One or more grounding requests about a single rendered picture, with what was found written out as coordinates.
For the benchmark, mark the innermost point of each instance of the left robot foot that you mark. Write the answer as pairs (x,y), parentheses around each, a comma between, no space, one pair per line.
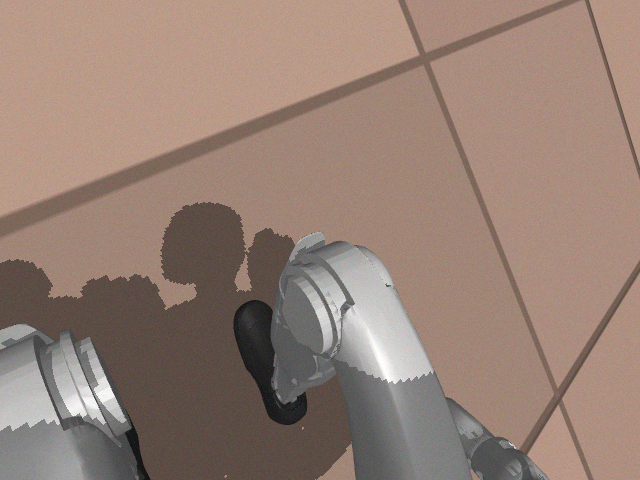
(133,440)

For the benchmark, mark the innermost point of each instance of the right robot arm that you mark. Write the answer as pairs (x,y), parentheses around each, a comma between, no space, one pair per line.
(498,459)

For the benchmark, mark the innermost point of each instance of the right robot hand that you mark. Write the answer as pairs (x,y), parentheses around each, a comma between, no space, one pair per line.
(471,431)

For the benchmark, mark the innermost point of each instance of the right robot foot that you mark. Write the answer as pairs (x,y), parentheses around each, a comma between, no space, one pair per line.
(252,329)

